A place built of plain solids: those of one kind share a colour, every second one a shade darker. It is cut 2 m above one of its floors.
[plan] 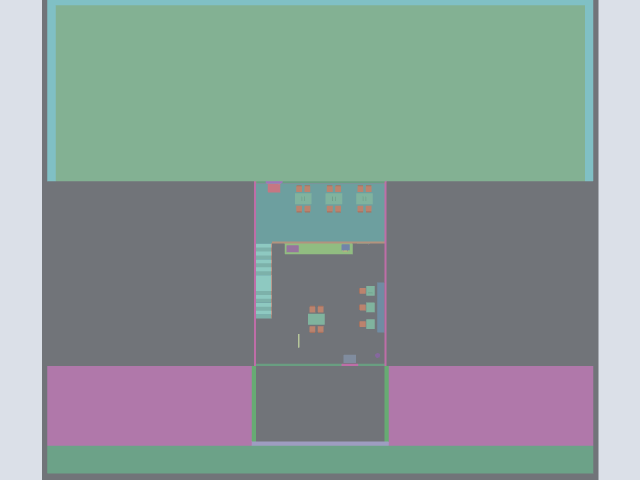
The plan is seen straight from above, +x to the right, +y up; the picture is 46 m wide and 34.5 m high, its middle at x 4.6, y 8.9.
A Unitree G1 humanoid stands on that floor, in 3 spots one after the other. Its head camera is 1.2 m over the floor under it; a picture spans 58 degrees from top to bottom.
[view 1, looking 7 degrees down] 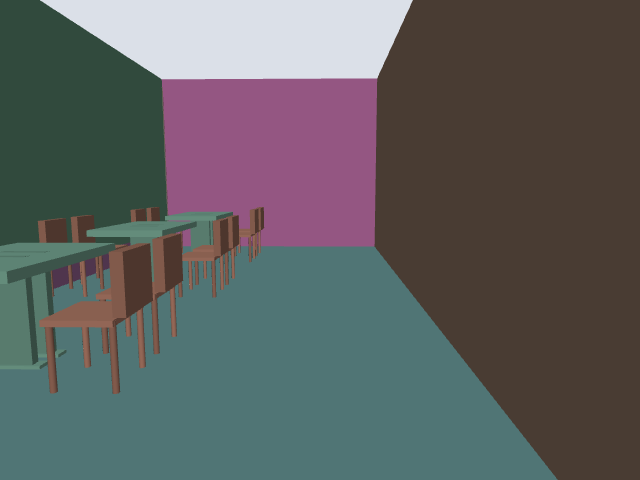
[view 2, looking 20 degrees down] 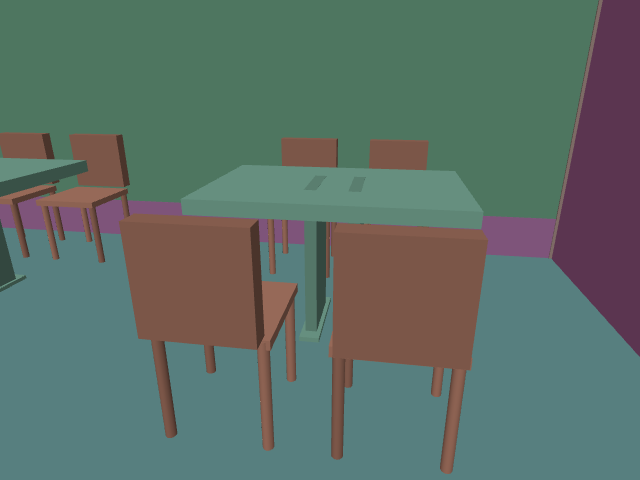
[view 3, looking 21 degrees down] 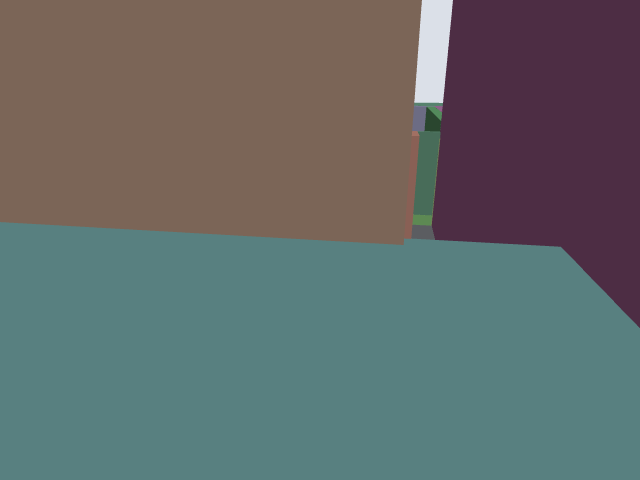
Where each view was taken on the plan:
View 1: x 0.55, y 9.74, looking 1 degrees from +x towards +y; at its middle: wall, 8.76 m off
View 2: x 8.04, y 9.84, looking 99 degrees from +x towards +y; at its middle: meeting_table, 2.12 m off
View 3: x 1.30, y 11.87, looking -81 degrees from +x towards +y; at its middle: entrance_wall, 3.34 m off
